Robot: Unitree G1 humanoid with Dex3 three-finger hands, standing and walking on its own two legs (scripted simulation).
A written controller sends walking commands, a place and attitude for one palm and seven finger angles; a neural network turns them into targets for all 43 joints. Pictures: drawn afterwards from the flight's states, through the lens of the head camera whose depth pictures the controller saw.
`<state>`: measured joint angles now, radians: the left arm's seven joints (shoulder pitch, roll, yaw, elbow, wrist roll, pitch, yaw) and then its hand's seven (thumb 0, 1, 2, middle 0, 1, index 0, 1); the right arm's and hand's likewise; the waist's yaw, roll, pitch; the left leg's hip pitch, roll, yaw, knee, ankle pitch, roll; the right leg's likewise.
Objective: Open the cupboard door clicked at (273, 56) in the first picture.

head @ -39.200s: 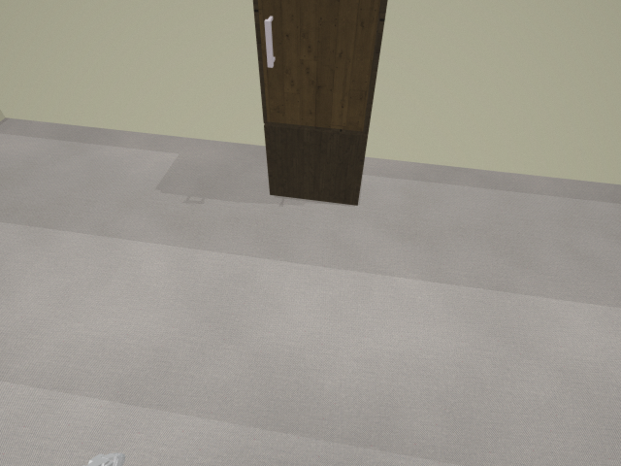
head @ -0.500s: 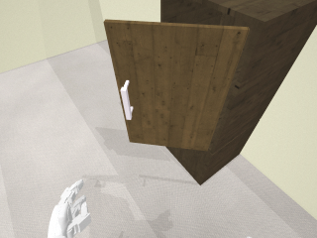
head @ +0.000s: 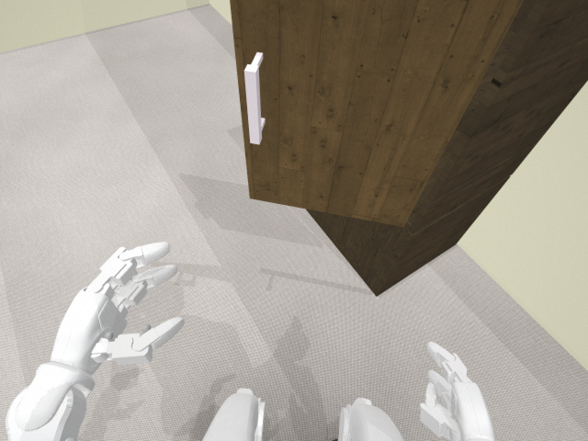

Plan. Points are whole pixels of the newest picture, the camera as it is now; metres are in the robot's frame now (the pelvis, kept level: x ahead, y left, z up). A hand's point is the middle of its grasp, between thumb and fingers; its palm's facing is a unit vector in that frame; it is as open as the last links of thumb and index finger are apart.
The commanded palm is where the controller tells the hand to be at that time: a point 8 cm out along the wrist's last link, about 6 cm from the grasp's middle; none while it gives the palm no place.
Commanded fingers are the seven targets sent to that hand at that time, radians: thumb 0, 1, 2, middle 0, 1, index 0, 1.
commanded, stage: raise the hand with hooked fingers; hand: left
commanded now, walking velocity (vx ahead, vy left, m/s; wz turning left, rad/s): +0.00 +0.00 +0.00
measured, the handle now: (257, 100) +0.64 +0.12 +0.07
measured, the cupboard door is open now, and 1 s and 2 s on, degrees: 46 46 46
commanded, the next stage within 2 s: move the hooked fingers beside the handle in 1.44 s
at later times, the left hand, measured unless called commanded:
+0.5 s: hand (111, 289) +0.27 +0.25 +0.07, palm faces -0.10 -0.99 -0.06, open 13.0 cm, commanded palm +0.25 +0.30 +0.07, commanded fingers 0.00 -0.48 0.31 -0.30 -1.18 -0.30 -1.18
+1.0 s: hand (91, 243) +0.32 +0.28 +0.09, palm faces -0.10 -0.99 -0.05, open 14.0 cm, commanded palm +0.29 +0.32 +0.09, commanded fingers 0.00 -0.50 0.30 -0.30 -1.20 -0.30 -1.20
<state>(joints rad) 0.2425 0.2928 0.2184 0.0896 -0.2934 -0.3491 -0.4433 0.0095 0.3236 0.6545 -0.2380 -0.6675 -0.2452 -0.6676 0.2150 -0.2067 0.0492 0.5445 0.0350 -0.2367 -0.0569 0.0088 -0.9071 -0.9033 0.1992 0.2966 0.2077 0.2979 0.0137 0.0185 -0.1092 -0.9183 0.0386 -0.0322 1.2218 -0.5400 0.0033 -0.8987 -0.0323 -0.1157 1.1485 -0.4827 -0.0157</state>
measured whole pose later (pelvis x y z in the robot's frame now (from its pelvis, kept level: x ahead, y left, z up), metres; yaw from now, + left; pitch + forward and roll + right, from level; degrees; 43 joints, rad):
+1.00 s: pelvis +0.03 +0.01 +0.03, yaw -1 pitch +14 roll -3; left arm -0.03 0.46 0.44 0.42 -0.38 -0.28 -0.62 -0.01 -0.50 0.30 -0.30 -1.20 -0.30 -1.20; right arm 0.29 -0.29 0.05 0.53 0.04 -0.21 -0.07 0.01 -0.91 -0.90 0.20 0.30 0.21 0.30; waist -0.02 0.02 -0.10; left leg -0.79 0.04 0.00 1.05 -0.50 0.02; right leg -0.78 -0.02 -0.08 0.98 -0.43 0.00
